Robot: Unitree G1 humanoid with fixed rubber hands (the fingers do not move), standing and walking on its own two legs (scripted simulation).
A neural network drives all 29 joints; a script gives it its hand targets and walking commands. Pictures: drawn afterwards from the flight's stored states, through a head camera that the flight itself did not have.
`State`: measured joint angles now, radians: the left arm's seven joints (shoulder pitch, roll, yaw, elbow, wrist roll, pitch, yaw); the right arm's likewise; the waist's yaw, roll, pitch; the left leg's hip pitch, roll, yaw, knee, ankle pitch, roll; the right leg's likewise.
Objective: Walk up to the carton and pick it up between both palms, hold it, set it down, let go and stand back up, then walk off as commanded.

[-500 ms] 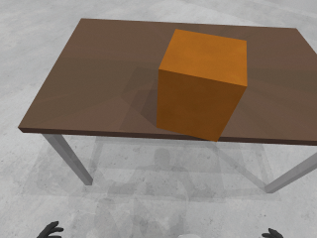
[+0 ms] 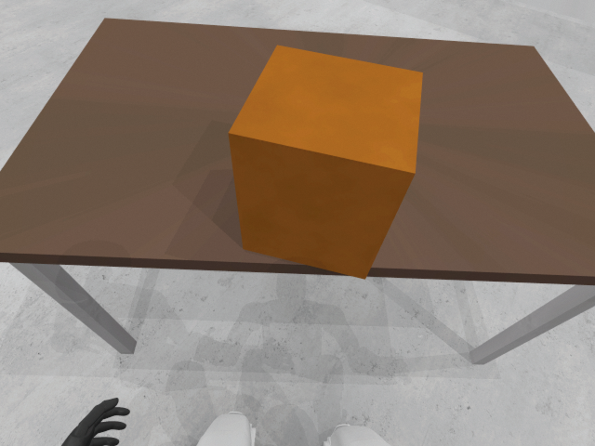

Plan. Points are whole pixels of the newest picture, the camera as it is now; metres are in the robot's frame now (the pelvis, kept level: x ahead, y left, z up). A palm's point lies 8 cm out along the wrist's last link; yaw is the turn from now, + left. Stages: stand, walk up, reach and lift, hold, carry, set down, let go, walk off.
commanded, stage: walk up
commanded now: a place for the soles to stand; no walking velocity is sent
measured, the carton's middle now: (324, 169) +0.48 -0.01 +0.07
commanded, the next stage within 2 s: reach and lift in 1.88 s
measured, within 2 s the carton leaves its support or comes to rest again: neither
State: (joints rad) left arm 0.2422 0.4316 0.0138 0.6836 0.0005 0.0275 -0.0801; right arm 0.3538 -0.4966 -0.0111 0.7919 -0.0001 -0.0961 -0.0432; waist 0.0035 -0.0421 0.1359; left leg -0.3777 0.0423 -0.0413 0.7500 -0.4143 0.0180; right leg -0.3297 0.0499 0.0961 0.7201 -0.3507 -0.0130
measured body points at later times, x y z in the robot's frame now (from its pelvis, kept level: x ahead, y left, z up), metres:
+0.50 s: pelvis +0.03 -0.05 +0.00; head +0.07 -0.03 +0.44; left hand +0.14 +0.26 -0.12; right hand +0.08 -0.39 -0.08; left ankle +0.08 +0.11 -0.71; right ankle +0.04 -0.17 -0.71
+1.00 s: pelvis +0.01 -0.07 +0.00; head +0.04 -0.05 +0.44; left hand +0.10 +0.24 -0.13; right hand +0.07 -0.42 -0.09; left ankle +0.06 +0.10 -0.71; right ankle +0.04 -0.18 -0.72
